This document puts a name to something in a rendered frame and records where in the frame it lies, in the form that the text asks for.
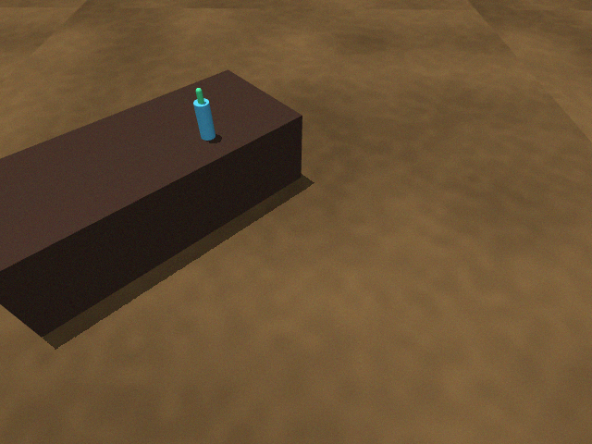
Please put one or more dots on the bottle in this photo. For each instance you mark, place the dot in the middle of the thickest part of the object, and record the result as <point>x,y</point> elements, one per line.
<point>204,116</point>

